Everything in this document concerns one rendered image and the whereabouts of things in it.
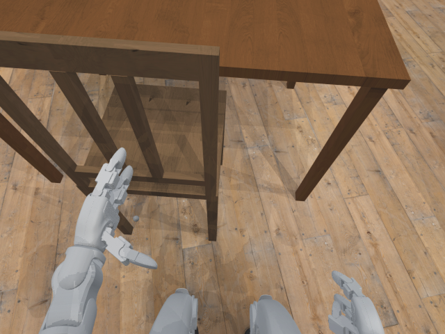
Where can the robot thigh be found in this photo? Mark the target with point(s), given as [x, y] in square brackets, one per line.
[268, 316]
[178, 315]

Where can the left robot hand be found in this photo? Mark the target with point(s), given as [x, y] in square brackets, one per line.
[100, 208]

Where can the table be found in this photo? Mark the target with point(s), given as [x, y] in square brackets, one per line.
[338, 42]

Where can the chair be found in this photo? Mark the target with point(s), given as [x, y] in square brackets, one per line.
[173, 136]

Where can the robot left thigh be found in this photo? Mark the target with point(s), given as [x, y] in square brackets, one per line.
[178, 315]

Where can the robot right thigh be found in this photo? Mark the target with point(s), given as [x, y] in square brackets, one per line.
[268, 316]

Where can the robot left forearm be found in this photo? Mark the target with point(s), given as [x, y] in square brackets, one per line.
[75, 284]

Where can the right robot hand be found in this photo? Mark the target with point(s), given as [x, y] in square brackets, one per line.
[361, 315]

